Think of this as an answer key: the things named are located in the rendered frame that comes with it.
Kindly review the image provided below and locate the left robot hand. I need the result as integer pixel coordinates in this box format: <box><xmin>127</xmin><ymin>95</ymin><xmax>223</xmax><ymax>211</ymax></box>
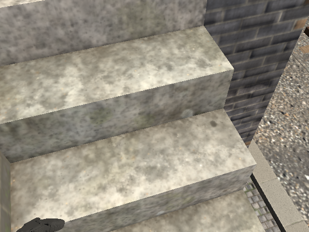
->
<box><xmin>16</xmin><ymin>217</ymin><xmax>65</xmax><ymax>232</ymax></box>

